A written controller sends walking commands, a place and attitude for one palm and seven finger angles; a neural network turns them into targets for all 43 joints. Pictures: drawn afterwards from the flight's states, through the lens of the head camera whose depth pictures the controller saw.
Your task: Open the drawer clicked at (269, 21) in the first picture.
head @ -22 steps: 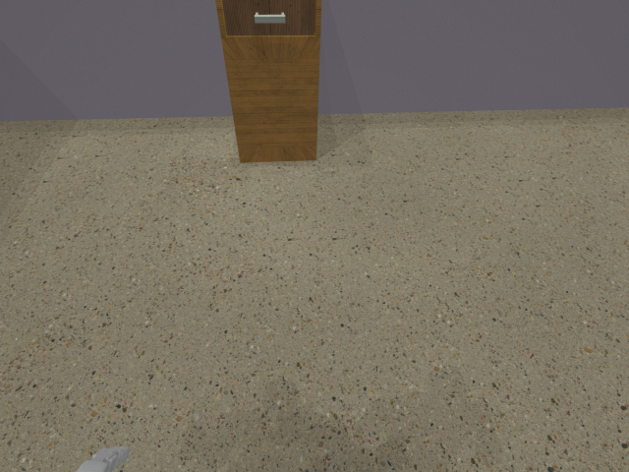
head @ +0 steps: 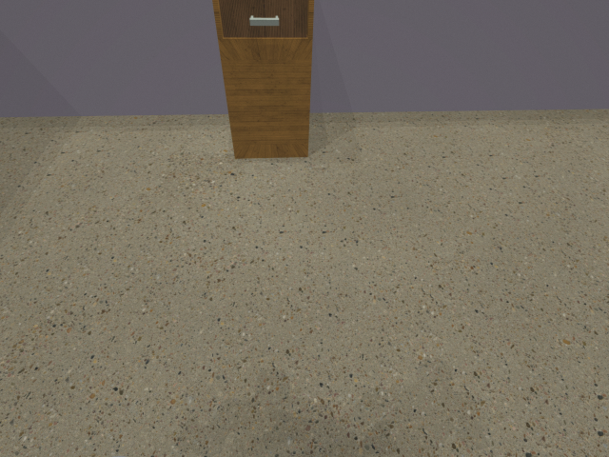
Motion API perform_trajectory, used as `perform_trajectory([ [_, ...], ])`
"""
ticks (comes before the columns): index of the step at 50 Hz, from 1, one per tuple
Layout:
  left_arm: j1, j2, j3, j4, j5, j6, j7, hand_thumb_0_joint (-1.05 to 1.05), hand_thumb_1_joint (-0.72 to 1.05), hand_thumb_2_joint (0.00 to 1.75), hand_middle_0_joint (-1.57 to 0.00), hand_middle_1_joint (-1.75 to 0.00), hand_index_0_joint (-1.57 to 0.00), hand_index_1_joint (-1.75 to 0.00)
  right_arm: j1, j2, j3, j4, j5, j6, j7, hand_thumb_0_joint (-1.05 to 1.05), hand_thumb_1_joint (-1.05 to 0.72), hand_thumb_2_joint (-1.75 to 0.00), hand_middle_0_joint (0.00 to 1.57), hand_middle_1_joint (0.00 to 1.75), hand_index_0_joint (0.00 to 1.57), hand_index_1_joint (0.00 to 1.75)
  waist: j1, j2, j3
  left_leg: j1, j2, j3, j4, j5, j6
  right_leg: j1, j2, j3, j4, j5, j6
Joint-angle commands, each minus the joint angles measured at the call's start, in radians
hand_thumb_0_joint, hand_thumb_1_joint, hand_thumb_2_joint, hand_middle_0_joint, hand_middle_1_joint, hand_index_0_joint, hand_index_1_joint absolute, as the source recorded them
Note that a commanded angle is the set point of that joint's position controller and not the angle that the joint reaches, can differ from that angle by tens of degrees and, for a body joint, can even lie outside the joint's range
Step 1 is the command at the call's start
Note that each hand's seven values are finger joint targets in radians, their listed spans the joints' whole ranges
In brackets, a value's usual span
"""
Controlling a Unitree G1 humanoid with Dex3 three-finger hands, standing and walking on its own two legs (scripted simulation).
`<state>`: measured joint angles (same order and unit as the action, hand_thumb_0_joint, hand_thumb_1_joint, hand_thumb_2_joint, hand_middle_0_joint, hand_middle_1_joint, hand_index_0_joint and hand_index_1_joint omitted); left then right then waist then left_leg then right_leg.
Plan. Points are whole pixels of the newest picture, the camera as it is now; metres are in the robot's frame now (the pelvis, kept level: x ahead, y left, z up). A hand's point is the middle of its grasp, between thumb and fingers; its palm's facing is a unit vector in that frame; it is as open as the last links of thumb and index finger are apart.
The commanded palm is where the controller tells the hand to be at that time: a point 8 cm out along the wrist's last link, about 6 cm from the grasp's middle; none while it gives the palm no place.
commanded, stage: stand and wait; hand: left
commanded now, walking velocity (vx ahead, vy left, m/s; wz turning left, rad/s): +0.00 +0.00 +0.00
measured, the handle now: (264, 19) +1.65 +0.27 -0.06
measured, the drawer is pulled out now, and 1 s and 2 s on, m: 0.00 0.00 0.00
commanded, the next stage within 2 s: look at it before walking up in 0.50 s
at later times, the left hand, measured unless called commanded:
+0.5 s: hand out of the picture +0.06 +0.24 -0.15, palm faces -0.03 -0.94 -0.34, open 7.4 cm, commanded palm none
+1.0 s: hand out of the picture +0.06 +0.24 -0.15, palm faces -0.03 -0.94 -0.33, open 7.4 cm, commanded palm none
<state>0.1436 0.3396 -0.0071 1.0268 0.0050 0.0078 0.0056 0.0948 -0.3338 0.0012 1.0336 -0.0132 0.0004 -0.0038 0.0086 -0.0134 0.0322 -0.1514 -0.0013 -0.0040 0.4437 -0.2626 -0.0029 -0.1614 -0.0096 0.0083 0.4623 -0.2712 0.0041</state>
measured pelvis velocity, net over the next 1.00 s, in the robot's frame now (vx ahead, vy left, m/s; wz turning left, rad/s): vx -0.02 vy -0.01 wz -0.01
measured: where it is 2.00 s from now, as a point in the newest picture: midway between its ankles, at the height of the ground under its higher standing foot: outside the picture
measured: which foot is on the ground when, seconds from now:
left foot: down 0.00-1.00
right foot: down 0.00-1.00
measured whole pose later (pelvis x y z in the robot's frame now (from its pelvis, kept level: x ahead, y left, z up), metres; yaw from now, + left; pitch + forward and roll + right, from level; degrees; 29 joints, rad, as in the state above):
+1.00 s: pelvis -0.02 -0.01 +0.00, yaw +0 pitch -2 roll +0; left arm 0.14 0.34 -0.01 1.09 0.01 0.00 0.00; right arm 0.11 -0.34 0.00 1.11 -0.01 0.00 0.00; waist 0.00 -0.01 0.04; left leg -0.15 0.02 0.00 0.38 -0.20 -0.02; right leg -0.16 0.01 0.01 0.39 -0.21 -0.01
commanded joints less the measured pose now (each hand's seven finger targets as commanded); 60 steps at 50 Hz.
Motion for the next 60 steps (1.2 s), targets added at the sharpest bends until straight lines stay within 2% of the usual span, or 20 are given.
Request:
perform_trajectory([
  [1, -0.057, 0.209, 0.046, -0.059, 0.003, -0.029, 0.009, 0.00, 0.90, 0.90, -0.20, -0.30, -0.20, -0.30, -0.058, -0.205, -0.045, -0.057, 0.001, -0.031, -0.014, 0.00, -0.90, -0.90, 0.20, 0.30, 0.20, 0.30, -0.009, 0.019, -0.097, 0.028, 0.109, -0.078, -0.065, 0.248, 0.038, 0.028, -0.110, 0.089, -0.077, 0.261, -0.039],
  [15, -0.059, 0.215, 0.042, -0.016, 0.004, -0.030, 0.005, 0.00, 0.90, 0.90, -0.20, -0.30, -0.20, -0.30, -0.029, -0.211, -0.036, -0.001, 0.002, -0.029, -0.008, 0.00, -0.90, -0.90, 0.20, 0.30, 0.20, 0.30, -0.007, -0.001, -0.034, -0.009, 0.106, -0.093, -0.115, 0.118, 0.031, -0.009, -0.108, 0.115, -0.144, 0.088, -0.039],
  [20, -0.059, 0.215, 0.043, -0.013, 0.004, -0.031, 0.004, 0.00, 0.90, 0.90, -0.20, -0.30, -0.20, -0.30, -0.020, -0.209, -0.035, 0.007, 0.002, -0.029, -0.007, 0.00, -0.90, -0.90, 0.20, 0.30, 0.20, 0.30, -0.008, -0.002, -0.039, -0.010, 0.108, -0.091, -0.118, 0.106, 0.028, -0.013, -0.109, 0.120, -0.154, 0.062, -0.039],
  [26, -0.054, 0.212, 0.041, -0.010, 0.004, -0.032, 0.005, 0.00, 0.90, 0.90, -0.20, -0.30, -0.20, -0.30, -0.016, -0.209, -0.036, 0.016, 0.002, -0.032, -0.007, 0.00, -0.90, -0.90, 0.20, 0.30, 0.20, 0.30, -0.009, 0.009, -0.057, 0.004, 0.113, -0.094, -0.120, 0.127, 0.028, -0.009, -0.107, 0.119, -0.149, 0.090, -0.039],
  [40, -0.046, 0.210, 0.040, -0.003, 0.005, -0.034, 0.005, 0.00, 0.90, 0.90, -0.20, -0.30, -0.20, -0.30, -0.020, -0.207, -0.036, 0.019, 0.004, -0.030, -0.007, 0.00, -0.90, -0.90, 0.20, 0.30, 0.20, 0.30, -0.009, 0.013, -0.050, 0.012, 0.114, -0.088, -0.118, 0.139, 0.026, -0.014, -0.108, 0.122, -0.154, 0.118, -0.038],
  [60, -0.043, 0.212, 0.039, 0.000, 0.005, -0.036, 0.006, 0.00, 0.90, 0.90, -0.20, -0.30, -0.20, -0.30, -0.035, -0.213, -0.034, 0.018, 0.006, -0.033, -0.010, 0.00, -0.90, -0.90, 0.20, 0.30, 0.20, 0.30, -0.006, 0.018, -0.079, 0.045, 0.123, -0.085, -0.119, 0.231, 0.026, 0.028, -0.110, 0.104, -0.135, 0.245, -0.035],
])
